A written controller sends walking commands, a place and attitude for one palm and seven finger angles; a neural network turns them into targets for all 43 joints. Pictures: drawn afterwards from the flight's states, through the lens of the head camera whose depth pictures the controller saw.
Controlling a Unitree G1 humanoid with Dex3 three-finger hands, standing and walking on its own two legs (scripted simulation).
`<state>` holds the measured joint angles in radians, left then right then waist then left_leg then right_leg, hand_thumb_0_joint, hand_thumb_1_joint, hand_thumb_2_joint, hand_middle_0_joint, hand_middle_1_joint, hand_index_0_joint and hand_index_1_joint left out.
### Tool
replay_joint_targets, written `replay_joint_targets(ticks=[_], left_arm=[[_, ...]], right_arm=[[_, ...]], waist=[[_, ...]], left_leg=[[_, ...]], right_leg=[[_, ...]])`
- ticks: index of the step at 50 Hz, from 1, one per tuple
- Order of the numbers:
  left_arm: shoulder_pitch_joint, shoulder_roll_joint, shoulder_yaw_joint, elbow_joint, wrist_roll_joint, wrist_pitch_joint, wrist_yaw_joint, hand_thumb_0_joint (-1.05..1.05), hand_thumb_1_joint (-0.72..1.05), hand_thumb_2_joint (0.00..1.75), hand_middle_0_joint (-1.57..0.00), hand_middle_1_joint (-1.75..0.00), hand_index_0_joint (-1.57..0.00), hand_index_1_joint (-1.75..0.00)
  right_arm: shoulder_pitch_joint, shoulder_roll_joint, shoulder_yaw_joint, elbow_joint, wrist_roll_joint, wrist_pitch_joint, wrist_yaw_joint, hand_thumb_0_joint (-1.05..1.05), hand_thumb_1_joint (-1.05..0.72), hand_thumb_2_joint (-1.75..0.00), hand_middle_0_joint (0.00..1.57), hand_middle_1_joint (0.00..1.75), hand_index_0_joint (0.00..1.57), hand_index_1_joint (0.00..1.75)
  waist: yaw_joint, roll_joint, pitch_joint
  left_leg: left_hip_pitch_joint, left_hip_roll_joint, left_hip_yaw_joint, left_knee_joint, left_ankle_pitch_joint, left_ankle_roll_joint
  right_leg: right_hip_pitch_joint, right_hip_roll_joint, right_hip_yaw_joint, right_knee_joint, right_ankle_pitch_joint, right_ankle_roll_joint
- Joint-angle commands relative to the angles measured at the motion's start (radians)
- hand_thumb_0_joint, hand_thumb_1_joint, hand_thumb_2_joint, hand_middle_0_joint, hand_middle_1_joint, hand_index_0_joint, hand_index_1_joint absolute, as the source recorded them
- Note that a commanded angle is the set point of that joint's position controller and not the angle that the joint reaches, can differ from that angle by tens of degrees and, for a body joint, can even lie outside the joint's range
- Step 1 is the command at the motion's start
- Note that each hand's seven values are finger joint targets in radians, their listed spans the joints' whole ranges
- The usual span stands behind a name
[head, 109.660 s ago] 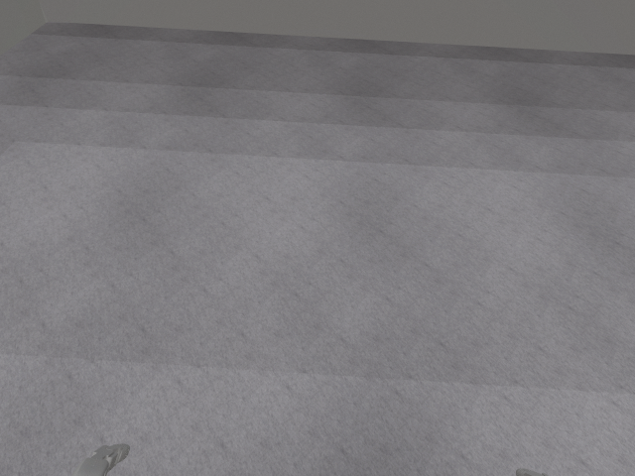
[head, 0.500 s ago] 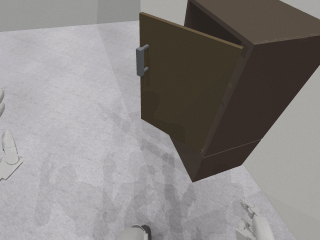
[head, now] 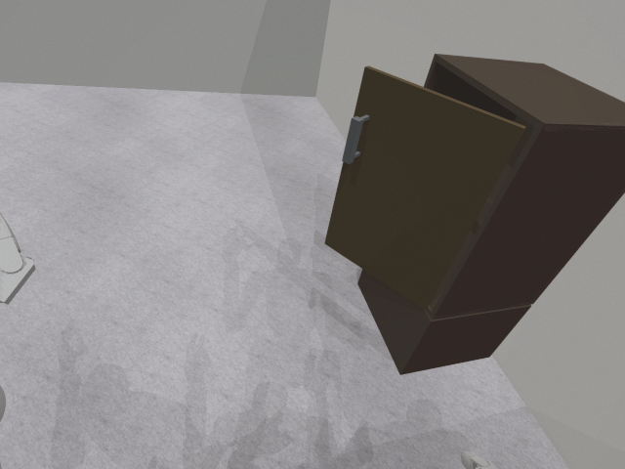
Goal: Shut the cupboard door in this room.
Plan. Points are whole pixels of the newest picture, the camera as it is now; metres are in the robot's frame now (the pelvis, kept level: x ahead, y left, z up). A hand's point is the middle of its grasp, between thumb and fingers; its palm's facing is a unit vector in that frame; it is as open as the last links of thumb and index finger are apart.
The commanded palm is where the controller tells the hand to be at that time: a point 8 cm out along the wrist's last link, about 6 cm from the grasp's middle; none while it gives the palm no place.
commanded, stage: stop stepping back and stand still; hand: left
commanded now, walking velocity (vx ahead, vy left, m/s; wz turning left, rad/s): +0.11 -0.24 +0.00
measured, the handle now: (356, 138) +0.93 +0.01 +0.04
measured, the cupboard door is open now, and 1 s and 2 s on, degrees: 35 35 35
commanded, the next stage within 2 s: let the arm hang, fingers relaxed in 0.68 s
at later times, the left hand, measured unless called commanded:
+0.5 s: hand (12, 334) +0.13 +0.28 +0.20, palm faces +0.34 -0.78 -0.53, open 7.4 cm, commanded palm +0.08 +0.30 +0.21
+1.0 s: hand out of the picture +0.11 +0.22 -0.10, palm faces -0.17 -0.94 -0.28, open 7.4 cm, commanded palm none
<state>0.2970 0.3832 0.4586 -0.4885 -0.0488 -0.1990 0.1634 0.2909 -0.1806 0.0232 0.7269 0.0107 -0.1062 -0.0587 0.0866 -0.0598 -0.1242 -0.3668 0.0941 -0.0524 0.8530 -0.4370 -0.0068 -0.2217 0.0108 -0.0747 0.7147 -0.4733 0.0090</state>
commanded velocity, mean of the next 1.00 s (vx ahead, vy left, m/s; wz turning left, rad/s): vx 0.13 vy -0.05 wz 0.00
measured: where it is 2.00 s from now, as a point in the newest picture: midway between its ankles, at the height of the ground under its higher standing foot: outside the picture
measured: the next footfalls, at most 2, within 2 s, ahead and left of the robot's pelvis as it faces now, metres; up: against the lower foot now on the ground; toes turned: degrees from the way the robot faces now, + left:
right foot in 0.48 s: -0.13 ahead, -0.06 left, +0.00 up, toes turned -14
left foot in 0.80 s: +0.04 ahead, +0.14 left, +0.00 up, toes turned -2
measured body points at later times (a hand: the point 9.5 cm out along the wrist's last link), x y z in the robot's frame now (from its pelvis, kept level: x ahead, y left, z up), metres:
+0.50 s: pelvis -0.11 +0.03 +0.03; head -0.11 +0.04 +0.48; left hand +0.10 +0.32 +0.23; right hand -0.01 -0.24 -0.06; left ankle -0.01 +0.14 -0.70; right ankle -0.17 -0.05 -0.71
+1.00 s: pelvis -0.08 +0.05 +0.01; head -0.05 +0.03 +0.46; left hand +0.11 +0.27 -0.08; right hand +0.01 -0.19 -0.12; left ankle +0.00 +0.15 -0.71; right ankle -0.10 -0.06 -0.70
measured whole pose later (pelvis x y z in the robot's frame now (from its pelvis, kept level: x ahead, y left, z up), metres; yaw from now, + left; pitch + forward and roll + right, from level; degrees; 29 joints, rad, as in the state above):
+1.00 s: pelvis -0.08 +0.05 +0.01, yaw -7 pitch +1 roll +2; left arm 0.22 0.22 0.01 0.54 0.02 0.08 0.00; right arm 0.17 -0.23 0.04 0.75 -0.04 -0.01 0.00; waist -0.05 0.01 0.06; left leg -0.42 -0.01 0.12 0.63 -0.22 0.05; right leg -0.37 -0.03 0.01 0.76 -0.43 0.03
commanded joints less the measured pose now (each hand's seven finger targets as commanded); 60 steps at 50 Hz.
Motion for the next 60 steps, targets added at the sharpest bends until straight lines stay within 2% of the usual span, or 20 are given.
replay_joint_targets(ticks=[1, 3, 5, 11, 20, 22, 24, 26, 28, 33, 38, 39, 41, 44, 46, 49, 51, 53, 56, 60], left_arm=[[-0.313, 0.164, -0.090, -0.209, 0.023, -0.031, 0.006, 0.00, 0.90, 0.90, -0.20, -0.30, -0.20, -0.30], [-0.178, 0.236, -0.009, -0.300, -0.004, -0.055, -0.006, 0.00, 0.90, 0.90, -0.20, -0.30, -0.20, -0.30], [-0.022, 0.230, 0.029, -0.405, -0.014, -0.054, -0.025, 0.00, 0.90, 0.90, -0.20, -0.30, -0.20, -0.30], [0.330, 0.274, 0.144, -0.372, -0.006, -0.048, -0.008, 0.00, 0.90, 0.90, -0.20, -0.30, -0.20, -0.30], [0.261, 0.228, 0.075, -0.170, -0.007, 0.030, 0.016, 0.00, 0.90, 0.90, -0.20, -0.30, -0.20, -0.30], [0.260, 0.220, 0.052, -0.194, 0.004, 0.041, 0.017, 0.00, 0.90, 0.90, -0.20, -0.30, -0.20, -0.30], [0.203, 0.265, 0.071, -0.240, 0.016, 0.028, 0.025, 0.00, 0.90, 0.90, -0.20, -0.30, -0.20, -0.30], [0.116, 0.331, 0.128, -0.274, 0.017, -0.028, 0.045, 0.00, 0.90, 0.90, -0.20, -0.30, -0.20, -0.30], [0.122, 0.240, 0.071, -0.166, 0.023, -0.030, 0.033, 0.00, 0.90, 0.90, -0.20, -0.30, -0.20, -0.30], [0.030, 0.269, 0.093, -0.153, 0.029, -0.080, 0.024, 0.00, 0.90, 0.90, -0.20, -0.30, -0.20, -0.30], [0.123, 0.225, 0.071, -0.130, 0.013, -0.081, 0.023, 0.00, 0.90, 0.90, -0.20, -0.30, -0.20, -0.30], [0.108, -0.013, -0.330, 0.582, 0.111, 0.110, -0.121, 0.00, 0.90, 0.90, -0.20, -0.30, -0.20, -0.30], [0.186, -0.119, -0.363, 0.578, 0.079, 0.223, -0.143, 0.00, 0.90, 0.90, -0.20, -0.30, -0.20, -0.30], [0.053, -0.097, -0.391, 0.686, 0.074, 0.226, -0.150, 0.00, 0.90, 0.90, -0.20, -0.30, -0.20, -0.30], [0.013, -0.081, -0.401, 0.823, 0.072, 0.226, -0.157, 0.00, 0.90, 0.90, -0.20, -0.30, -0.20, -0.30], [0.059, -0.036, -0.404, 1.015, 0.067, 0.218, -0.149, 0.00, 0.90, 0.90, -0.20, -0.30, -0.20, -0.30], [0.021, 0.037, -0.405, 1.098, 0.070, 0.205, -0.148, 0.00, 0.90, 0.90, -0.20, -0.30, -0.20, -0.30], [-0.071, 0.018, -0.415, 1.166, 0.068, 0.199, -0.147, 0.00, 0.90, 0.90, -0.20, -0.30, -0.20, -0.30], [-0.028, -0.095, -0.412, 1.267, 0.067, 0.177, -0.137, 0.00, 0.90, 0.90, -0.20, -0.30, -0.20, -0.30], [0.003, -0.107, -0.432, 1.381, 0.059, 0.189, -0.132, 0.00, 0.90, 0.90, -0.20, -0.30, -0.20, -0.30]], right_arm=[[-0.126, -0.170, -0.054, -0.228, -0.007, -0.068, -0.024, 0.00, -0.90, -0.90, 0.20, 0.30, 0.20, 0.30], [-0.117, -0.124, -0.051, -0.216, -0.032, -0.067, -0.004, 0.00, -0.90, -0.90, 0.20, 0.30, 0.20, 0.30], [-0.167, -0.147, -0.076, -0.257, -0.024, -0.052, 0.034, 0.00, -0.90, -0.90, 0.20, 0.30, 0.20, 0.30], [-0.206, -0.123, -0.067, -0.279, -0.022, 0.040, 0.043, 0.00, -0.90, -0.90, 0.20, 0.30, 0.20, 0.30], [-0.141, -0.140, -0.074, -0.253, -0.017, 0.034, -0.026, 0.00, -0.90, -0.90, 0.20, 0.30, 0.20, 0.30], [-0.134, -0.140, -0.079, -0.255, -0.006, 0.026, -0.015, 0.00, -0.90, -0.90, 0.20, 0.30, 0.20, 0.30], [-0.153, -0.127, -0.074, -0.255, -0.002, 0.031, -0.005, 0.00, -0.90, -0.90, 0.20, 0.30, 0.20, 0.30], [-0.181, -0.136, -0.062, -0.243, -0.015, -0.002, -0.001, 0.00, -0.90, -0.90, 0.20, 0.30, 0.20, 0.30], [-0.156, -0.169, -0.104, -0.214, 0.001, -0.005, -0.011, 0.00, -0.90, -0.90, 0.20, 0.30, 0.20, 0.30], [-0.188, -0.130, -0.079, -0.213, -0.008, 0.016, -0.043, 0.00, -0.90, -0.90, 0.20, 0.30, 0.20, 0.30], [-0.159, -0.131, -0.077, -0.223, -0.008, -0.018, -0.047, 0.00, -0.90, -0.90, 0.20, 0.30, 0.20, 0.30], [-0.080, -0.283, -0.079, -0.042, -0.033, -0.051, 0.085, 0.00, -0.90, -0.90, 0.20, 0.30, 0.20, 0.30], [-0.006, -0.259, -0.073, -0.103, -0.021, 0.046, 0.065, 0.00, -0.90, -0.90, 0.20, 0.30, 0.20, 0.30], [-0.026, -0.263, -0.061, -0.102, -0.062, 0.050, 0.043, 0.00, -0.90, -0.90, 0.20, 0.30, 0.20, 0.30], [-0.089, -0.245, -0.058, -0.082, -0.064, 0.069, 0.040, 0.00, -0.90, -0.90, 0.20, 0.30, 0.20, 0.30], [-0.132, -0.198, -0.044, -0.039, -0.035, 0.098, 0.047, 0.00, -0.90, -0.90, 0.20, 0.30, 0.20, 0.30], [-0.115, -0.131, -0.037, -0.007, -0.026, 0.116, 0.058, 0.00, -0.90, -0.90, 0.20, 0.30, 0.20, 0.30], [-0.086, -0.100, -0.040, 0.062, -0.040, 0.134, 0.058, 0.00, -0.90, -0.90, 0.20, 0.30, 0.20, 0.30], [-0.028, -0.067, -0.042, 0.141, -0.041, 0.116, 0.048, 0.00, -0.90, -0.90, 0.20, 0.30, 0.20, 0.30], [-0.031, -0.094, -0.045, 0.217, -0.031, 0.111, 0.039, 0.00, -0.90, -0.90, 0.20, 0.30, 0.20, 0.30]], waist=[[-0.112, 0.461, 0.184], [-0.136, 0.287, 0.043], [-0.113, 0.193, 0.021], [-0.098, 0.370, 0.086], [-0.103, 0.287, 0.030], [-0.099, 0.173, -0.021], [-0.080, -0.088, 0.030], [-0.088, -0.064, 0.113], [-0.114, -0.097, 0.165], [-0.096, 0.035, 0.274], [-0.078, 0.052, 0.188], [-0.170, 0.198, 0.137], [-0.132, 0.329, 0.017], [-0.123, 0.069, -0.028], [-0.099, -0.044, -0.035], [-0.054, -0.014, -0.058], [-0.089, -0.048, 0.033], [-0.127, 0.050, 0.116], [-0.124, 0.102, 0.065], [-0.104, 0.140, 0.066]], left_leg=[[0.268, 0.227, -0.319, -0.500, 0.412, 0.117], [0.362, 0.270, -0.417, -0.533, 0.609, 0.131], [0.256, 0.282, -0.368, -0.599, 0.278, 0.130], [0.034, 0.194, -0.072, -0.794, -0.282, 0.038], [0.109, 0.136, 0.054, -0.636, -0.140, 0.030], [-0.012, 0.046, 0.112, -0.382, -0.069, 0.038], [-0.341, -0.046, 0.109, 0.043, -0.027, 0.026], [-0.446, -0.036, 0.084, 0.257, -0.016, -0.009], [-0.350, -0.011, 0.031, 0.264, 0.137, -0.019], [-0.135, 0.007, 0.109, 0.008, 0.183, 0.004], [0.091, -0.052, 0.166, -0.310, 0.238, 0.018], [0.148, 0.056, 0.038, -0.241, 0.722, 0.044], [0.179, 0.243, -0.221, -0.370, 1.077, 0.192], [0.153, 0.255, -0.303, -0.402, 0.897, 0.224], [0.146, 0.205, -0.204, -0.401, 0.740, 0.205], [0.007, 0.060, -0.032, -0.359, 0.373, 0.089], [-0.022, -0.088, 0.065, -0.260, 0.041, 0.004], [0.114, -0.090, 0.075, -0.209, 0.112, -0.006], [0.187, -0.047, 0.023, -0.333, 0.351, 0.012], [0.190, 0.010, -0.021, -0.445, 0.332, 0.029]], right_leg=[[-0.361, 0.000, 0.068, 0.133, 0.052, -0.005], [-0.386, 0.021, 0.067, 0.291, -0.047, 0.001], [-0.325, 0.008, 0.114, 0.383, 0.016, 0.002], [-0.236, 0.031, -0.004, 0.305, 0.225, -0.001], [0.079, 0.086, -0.129, -0.269, 0.000, -0.044], [0.227, 0.003, -0.017, -0.367, 0.048, -0.089], [0.302, -0.329, 0.444, -0.487, 0.138, -0.206], [0.244, -0.404, 0.458, -0.459, 0.484, -0.263], [0.066, -0.319, 0.361, -0.464, 0.229, -0.217], [-0.155, -0.283, 0.192, -0.512, 0.014, -0.188], [-0.050, -0.213, 0.145, -0.364, 0.175, -0.136], [-0.197, -0.208, -0.053, 0.033, 0.496, -0.041], [-0.234, -0.022, 0.010, 0.331, -0.193, 0.033], [-0.248, -0.029, 0.121, 0.386, -0.186, 0.033], [-0.174, -0.049, 0.108, 0.204, -0.086, 0.029], [0.108, -0.044, 0.098, -0.188, 0.250, 0.015], [-0.029, -0.266, 0.388, -0.411, 0.111, -0.095], [-0.214, -0.253, 0.376, -0.460, 0.016, -0.143], [-0.101, -0.164, 0.231, -0.337, 0.358, -0.101], [-0.017, -0.107, 0.165, -0.362, 0.266, -0.054]])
